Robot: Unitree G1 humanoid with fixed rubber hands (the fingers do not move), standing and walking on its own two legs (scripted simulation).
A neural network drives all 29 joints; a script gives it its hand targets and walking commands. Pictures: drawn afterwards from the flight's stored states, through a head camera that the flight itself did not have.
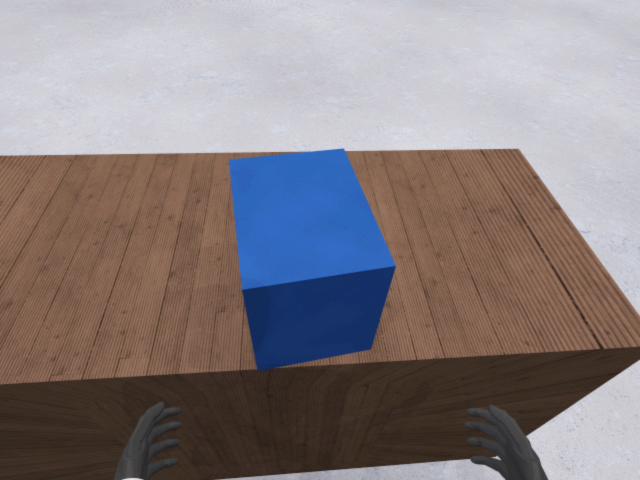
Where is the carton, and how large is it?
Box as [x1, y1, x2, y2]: [229, 148, 395, 370]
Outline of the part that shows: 343,148 229,159 241,284 257,370 370,349 395,265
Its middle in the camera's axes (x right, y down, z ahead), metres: -0.03 +0.03 +0.57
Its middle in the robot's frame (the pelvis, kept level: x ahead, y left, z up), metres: +0.42 +0.05 +0.03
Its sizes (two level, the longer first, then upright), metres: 0.231 0.173 0.207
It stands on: a pedestal, 0.70 m high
